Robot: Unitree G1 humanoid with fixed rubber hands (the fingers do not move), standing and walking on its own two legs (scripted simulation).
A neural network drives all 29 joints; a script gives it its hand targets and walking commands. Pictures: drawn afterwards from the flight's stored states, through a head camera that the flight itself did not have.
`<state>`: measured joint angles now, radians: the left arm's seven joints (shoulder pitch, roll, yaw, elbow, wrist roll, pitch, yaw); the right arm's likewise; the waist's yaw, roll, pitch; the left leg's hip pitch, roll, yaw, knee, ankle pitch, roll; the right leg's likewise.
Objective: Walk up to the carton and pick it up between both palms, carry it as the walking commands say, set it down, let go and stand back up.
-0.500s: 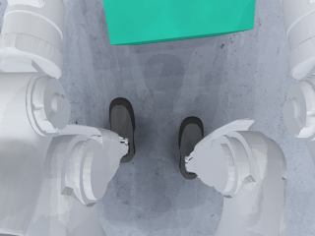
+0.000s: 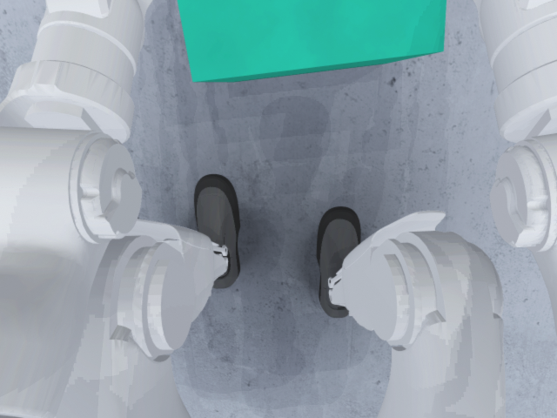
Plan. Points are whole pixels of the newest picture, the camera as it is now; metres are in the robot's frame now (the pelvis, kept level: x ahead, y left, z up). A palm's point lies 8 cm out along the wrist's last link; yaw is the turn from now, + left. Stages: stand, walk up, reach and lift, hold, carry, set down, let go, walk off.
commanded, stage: reach and lift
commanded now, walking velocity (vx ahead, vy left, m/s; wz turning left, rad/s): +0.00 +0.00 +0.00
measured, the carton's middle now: out of the picture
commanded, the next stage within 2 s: none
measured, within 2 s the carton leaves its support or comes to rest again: leaves its support in 0.70 s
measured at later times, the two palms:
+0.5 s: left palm out of the picture +0.57 +0.17 -0.19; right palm out of the picture +0.58 -0.15 -0.19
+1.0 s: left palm out of the picture +0.57 +0.17 -0.13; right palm out of the picture +0.58 -0.14 -0.12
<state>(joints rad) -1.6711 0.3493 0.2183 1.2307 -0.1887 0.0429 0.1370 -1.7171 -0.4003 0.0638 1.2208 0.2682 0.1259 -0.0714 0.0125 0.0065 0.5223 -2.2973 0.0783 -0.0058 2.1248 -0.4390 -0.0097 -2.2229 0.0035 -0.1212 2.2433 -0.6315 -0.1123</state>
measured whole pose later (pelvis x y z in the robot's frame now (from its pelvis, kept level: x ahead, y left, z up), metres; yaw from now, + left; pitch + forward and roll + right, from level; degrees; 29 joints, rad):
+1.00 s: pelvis -0.01 +0.01 +0.00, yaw -1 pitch +28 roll +3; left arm -1.59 0.34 0.22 1.10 -0.19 0.23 0.22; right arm -1.67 -0.36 0.07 1.10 0.23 0.29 -0.12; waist 0.02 0.01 0.52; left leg -2.17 0.03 -0.01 2.16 -0.47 -0.03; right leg -2.11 0.04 -0.08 2.27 -0.64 -0.11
